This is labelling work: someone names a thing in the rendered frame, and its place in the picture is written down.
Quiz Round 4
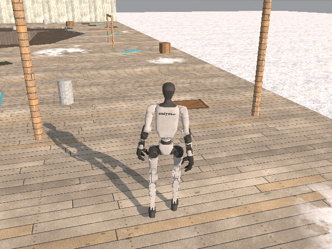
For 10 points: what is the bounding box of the robot right upper arm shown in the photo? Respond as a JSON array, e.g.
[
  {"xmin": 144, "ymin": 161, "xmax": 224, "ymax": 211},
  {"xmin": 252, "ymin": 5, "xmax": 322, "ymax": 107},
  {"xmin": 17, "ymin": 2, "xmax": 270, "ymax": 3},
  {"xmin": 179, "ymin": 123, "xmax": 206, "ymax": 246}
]
[{"xmin": 178, "ymin": 105, "xmax": 189, "ymax": 135}]

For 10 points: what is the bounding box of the left robot forearm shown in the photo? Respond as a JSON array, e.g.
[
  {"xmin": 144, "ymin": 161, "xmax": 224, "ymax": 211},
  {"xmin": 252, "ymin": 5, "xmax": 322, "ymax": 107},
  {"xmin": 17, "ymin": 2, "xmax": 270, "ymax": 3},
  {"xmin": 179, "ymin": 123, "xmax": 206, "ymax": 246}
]
[{"xmin": 138, "ymin": 125, "xmax": 148, "ymax": 149}]

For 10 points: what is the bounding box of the robot left hand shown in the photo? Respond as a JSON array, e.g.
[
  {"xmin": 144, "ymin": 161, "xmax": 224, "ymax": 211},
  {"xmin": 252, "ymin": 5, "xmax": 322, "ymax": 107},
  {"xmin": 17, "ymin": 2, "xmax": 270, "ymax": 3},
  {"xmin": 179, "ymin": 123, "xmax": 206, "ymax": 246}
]
[{"xmin": 136, "ymin": 148, "xmax": 148, "ymax": 161}]

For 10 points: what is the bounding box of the right robot shin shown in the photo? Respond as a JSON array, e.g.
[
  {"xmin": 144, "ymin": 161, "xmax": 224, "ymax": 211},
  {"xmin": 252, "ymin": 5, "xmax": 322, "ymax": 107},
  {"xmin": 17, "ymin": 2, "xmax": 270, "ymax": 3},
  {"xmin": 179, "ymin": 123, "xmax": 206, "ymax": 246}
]
[{"xmin": 172, "ymin": 170, "xmax": 181, "ymax": 204}]

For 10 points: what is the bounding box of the robot left upper arm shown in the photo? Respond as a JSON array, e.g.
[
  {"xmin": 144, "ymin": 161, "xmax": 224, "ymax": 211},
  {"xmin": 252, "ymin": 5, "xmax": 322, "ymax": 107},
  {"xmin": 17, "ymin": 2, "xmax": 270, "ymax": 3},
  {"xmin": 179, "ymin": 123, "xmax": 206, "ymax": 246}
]
[{"xmin": 143, "ymin": 104, "xmax": 157, "ymax": 133}]

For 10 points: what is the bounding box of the robot right hand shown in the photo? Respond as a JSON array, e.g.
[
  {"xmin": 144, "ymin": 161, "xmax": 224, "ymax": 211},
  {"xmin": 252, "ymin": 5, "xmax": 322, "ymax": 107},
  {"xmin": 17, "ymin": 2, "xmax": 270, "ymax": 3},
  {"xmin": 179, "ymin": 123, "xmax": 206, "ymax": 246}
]
[{"xmin": 181, "ymin": 156, "xmax": 194, "ymax": 172}]

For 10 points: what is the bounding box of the left robot thigh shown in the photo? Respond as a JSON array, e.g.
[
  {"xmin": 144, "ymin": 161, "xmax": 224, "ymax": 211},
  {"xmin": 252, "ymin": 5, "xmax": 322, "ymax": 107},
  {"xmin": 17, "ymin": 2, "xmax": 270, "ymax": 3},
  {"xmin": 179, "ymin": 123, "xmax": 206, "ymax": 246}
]
[{"xmin": 148, "ymin": 145, "xmax": 159, "ymax": 183}]

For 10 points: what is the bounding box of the right robot forearm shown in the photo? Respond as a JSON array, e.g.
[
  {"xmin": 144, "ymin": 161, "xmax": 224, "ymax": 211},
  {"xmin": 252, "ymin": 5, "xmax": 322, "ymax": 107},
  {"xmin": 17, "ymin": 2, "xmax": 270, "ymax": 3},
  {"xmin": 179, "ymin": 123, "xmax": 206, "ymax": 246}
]
[{"xmin": 184, "ymin": 128, "xmax": 193, "ymax": 156}]

